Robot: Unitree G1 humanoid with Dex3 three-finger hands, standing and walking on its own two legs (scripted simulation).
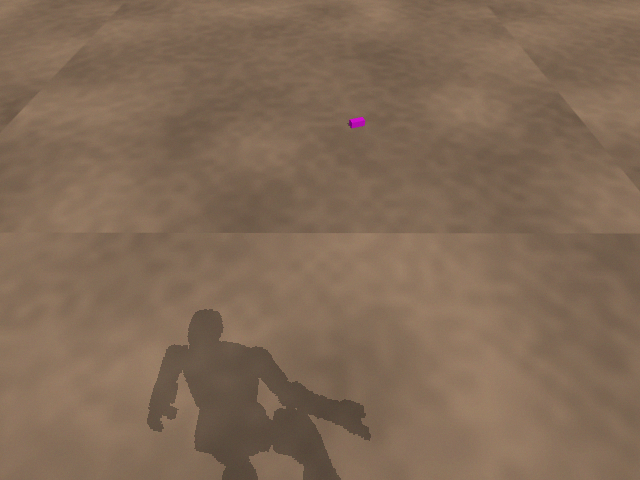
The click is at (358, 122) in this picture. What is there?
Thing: small brick
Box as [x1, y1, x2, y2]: [349, 117, 364, 127]
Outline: 364,119 362,117 349,119 349,125 351,127 364,125
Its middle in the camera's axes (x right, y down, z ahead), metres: +0.21 -0.71 +2.26
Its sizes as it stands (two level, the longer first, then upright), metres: 0.083 0.039 0.036
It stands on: the floor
